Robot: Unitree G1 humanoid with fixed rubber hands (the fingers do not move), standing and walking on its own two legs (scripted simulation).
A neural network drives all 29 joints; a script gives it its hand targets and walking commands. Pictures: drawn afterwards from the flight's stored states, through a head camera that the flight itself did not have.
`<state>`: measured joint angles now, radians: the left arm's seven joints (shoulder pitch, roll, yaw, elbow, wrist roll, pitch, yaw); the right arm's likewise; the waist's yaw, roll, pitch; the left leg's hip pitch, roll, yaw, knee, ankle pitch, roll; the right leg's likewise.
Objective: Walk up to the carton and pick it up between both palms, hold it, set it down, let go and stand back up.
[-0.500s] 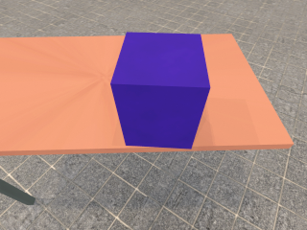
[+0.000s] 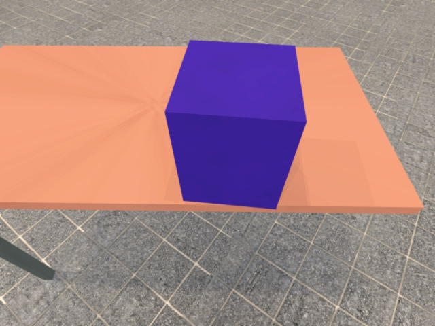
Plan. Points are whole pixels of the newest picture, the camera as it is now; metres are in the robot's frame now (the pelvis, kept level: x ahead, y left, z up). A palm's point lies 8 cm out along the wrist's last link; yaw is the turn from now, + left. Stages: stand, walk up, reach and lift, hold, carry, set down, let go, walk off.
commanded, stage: walk up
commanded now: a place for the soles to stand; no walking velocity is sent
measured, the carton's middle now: (234, 129) +0.46 -0.01 +0.10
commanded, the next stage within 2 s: reach and lift in 0.12 s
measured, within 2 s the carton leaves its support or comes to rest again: neither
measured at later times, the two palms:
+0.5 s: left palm (102, 285) +0.20 +0.25 -0.08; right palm (378, 299) +0.18 -0.27 -0.07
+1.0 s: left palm (97, 273) +0.21 +0.25 -0.02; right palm (382, 306) +0.16 -0.25 -0.02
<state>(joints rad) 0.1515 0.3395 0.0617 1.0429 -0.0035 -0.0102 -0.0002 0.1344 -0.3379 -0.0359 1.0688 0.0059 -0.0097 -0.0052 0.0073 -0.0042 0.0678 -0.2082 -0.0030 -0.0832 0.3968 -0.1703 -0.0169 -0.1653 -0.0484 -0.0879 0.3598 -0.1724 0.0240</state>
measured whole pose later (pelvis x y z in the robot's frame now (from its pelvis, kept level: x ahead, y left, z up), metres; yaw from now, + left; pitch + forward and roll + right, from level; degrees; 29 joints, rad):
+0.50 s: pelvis +0.02 -0.01 -0.01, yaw -2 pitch -6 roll +0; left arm 0.07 0.27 0.09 0.39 0.08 0.58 -0.01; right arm 0.07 -0.28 -0.04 0.71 0.01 0.07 0.04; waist 0.02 -0.05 0.12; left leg -0.11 0.06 0.05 0.49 -0.27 -0.04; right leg -0.10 -0.02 -0.02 0.49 -0.28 0.01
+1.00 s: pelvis +0.03 +0.01 +0.00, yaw -5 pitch -6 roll +0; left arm 0.28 0.27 0.08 0.06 -0.03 0.49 0.00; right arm 0.35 -0.23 -0.06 0.20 0.05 0.16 0.01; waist 0.02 -0.02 0.10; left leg -0.01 0.06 0.10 0.31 -0.19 -0.02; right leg -0.01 -0.02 0.03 0.27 -0.16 0.03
